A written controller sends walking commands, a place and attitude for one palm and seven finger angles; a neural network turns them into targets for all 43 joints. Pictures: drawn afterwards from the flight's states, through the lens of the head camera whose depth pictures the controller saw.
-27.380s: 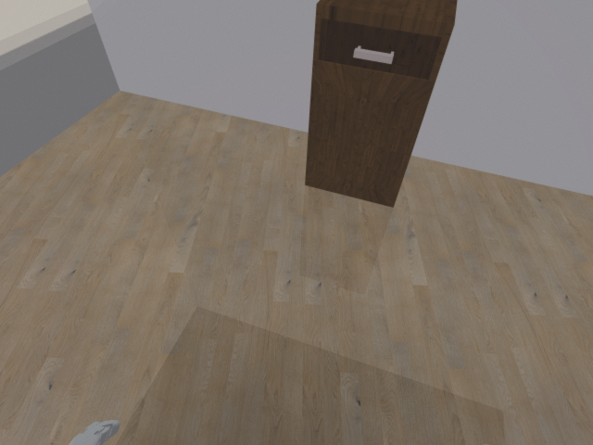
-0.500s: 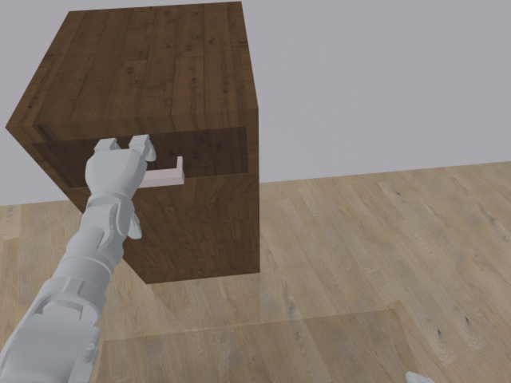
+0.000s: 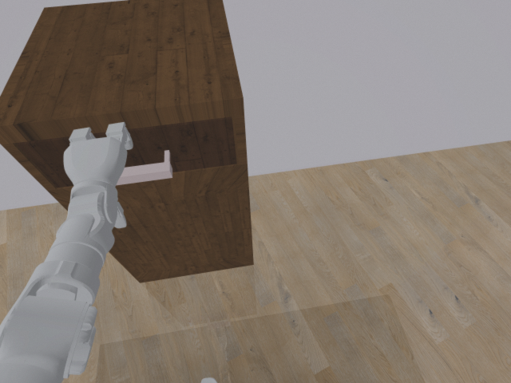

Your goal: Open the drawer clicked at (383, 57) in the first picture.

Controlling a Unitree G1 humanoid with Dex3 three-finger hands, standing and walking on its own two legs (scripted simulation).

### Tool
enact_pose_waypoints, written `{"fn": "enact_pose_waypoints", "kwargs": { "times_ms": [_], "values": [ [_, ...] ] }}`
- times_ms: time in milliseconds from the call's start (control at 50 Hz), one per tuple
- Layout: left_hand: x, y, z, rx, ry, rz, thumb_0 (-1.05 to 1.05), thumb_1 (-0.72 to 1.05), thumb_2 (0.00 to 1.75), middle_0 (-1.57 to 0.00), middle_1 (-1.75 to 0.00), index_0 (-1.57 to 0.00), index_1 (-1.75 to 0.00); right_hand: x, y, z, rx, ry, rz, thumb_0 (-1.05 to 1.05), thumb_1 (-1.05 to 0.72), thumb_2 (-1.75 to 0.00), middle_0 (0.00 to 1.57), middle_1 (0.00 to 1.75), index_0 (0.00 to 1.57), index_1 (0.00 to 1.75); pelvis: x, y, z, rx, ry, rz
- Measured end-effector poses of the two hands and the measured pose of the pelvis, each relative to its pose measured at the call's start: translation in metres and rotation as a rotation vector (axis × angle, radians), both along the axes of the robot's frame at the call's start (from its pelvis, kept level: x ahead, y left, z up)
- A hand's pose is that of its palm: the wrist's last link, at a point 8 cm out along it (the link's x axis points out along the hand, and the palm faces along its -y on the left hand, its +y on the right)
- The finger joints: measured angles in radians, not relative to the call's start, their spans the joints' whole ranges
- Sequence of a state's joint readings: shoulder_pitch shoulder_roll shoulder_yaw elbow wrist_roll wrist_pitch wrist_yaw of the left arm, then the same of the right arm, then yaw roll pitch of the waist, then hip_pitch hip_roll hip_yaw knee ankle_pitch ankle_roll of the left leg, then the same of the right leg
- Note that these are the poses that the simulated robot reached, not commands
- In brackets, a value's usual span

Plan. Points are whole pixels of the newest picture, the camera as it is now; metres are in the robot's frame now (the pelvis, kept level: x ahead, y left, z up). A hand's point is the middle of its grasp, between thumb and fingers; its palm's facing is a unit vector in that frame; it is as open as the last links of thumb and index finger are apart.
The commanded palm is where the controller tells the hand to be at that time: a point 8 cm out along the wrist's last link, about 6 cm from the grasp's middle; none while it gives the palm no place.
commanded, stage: re-aim the fingers above the handle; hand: left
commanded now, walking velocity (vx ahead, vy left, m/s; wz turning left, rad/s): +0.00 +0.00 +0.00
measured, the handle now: (138, 166) +0.53 +0.24 -0.02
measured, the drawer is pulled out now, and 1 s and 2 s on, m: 0.00 0.00 0.00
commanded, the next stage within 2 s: lower the fingers behind the handle in 1.38 s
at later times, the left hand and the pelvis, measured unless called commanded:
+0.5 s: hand (108, 184) +0.44 +0.25 +0.04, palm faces -0.04 +0.03 -1.00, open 13.8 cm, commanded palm +0.42 +0.21 +0.09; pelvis +0.00 +0.00 +0.00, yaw +0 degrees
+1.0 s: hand (112, 188) +0.44 +0.25 +0.03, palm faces -0.19 -0.04 -0.98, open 13.8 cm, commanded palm +0.43 +0.21 +0.09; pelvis +0.01 -0.01 +0.01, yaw +2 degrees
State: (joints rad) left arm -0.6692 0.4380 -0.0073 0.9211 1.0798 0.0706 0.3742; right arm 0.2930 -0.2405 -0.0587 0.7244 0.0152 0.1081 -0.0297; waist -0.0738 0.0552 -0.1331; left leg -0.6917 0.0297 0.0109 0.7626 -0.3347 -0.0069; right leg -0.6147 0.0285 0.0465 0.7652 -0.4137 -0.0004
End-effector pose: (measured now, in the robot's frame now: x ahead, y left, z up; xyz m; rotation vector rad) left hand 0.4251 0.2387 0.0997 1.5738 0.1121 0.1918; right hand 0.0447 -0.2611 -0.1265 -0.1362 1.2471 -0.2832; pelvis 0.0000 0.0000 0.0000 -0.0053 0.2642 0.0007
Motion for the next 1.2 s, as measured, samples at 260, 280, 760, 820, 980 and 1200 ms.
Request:
{"fn": "enact_pose_waypoints", "kwargs": {
  "times_ms": [260,280,760,820,980,1200],
  "values": [
    [-0.006,-0.048,-0.009,-0.094,0.072,-0.225,0.00,-0.49,0.30,-0.32,-1.20,-0.32,-1.20,-0.002,0.001,0.009,-0.048,-0.013,0.013,0.01,-0.91,-0.90,0.20,0.30,0.20,0.30,-0.002,0.006,0.002,-0.008,-0.023,0.019],
    [-0.004,-0.052,-0.006,-0.096,0.036,-0.238,0.00,-0.49,0.30,-0.32,-1.20,-0.33,-1.20,-0.001,0.000,0.009,-0.050,-0.023,0.011,0.01,-0.91,-0.90,0.20,0.30,0.20,0.30,-0.003,0.006,0.001,-0.008,-0.019,0.015],
    [0.006,-0.075,0.002,-0.076,-0.062,-0.240,0.00,-0.49,0.30,-0.32,-1.20,-0.33,-1.20,0.022,-0.004,0.005,-0.037,-0.066,0.032,0.01,-0.91,-0.90,0.20,0.30,0.20,0.30,0.001,-0.001,-0.001,0.001,-0.008,0.010],
    [0.013,-0.054,0.005,0.009,-0.093,-0.092,0.00,-0.49,0.30,-0.32,-1.20,-0.32,-1.20,0.022,-0.003,0.000,-0.008,-0.056,0.032,0.01,-0.91,-0.90,0.20,0.30,0.20,0.30,0.000,-0.003,-0.001,0.006,0.004,-0.001],
    [0.005,0.006,-0.012,-0.022,0.220,0.191,0.00,-0.48,0.30,-0.31,-1.20,-0.32,-1.20,0.017,-0.002,0.000,0.019,0.016,0.027,0.01,-0.91,-0.90,0.20,0.30,0.20,0.30,0.011,-0.010,0.007,0.008,-0.003,0.018],
    [0.017,-0.074,-0.008,-0.124,-0.032,-0.297,0.00,-0.49,0.30,-0.32,-1.20,-0.33,-1.20,0.031,-0.019,0.006,-0.079,-0.036,0.029,0.01,-0.91,-0.90,0.20,0.30,0.20,0.30,0.015,-0.005,-0.004,0.000,0.020,0.017]
  ]
}}
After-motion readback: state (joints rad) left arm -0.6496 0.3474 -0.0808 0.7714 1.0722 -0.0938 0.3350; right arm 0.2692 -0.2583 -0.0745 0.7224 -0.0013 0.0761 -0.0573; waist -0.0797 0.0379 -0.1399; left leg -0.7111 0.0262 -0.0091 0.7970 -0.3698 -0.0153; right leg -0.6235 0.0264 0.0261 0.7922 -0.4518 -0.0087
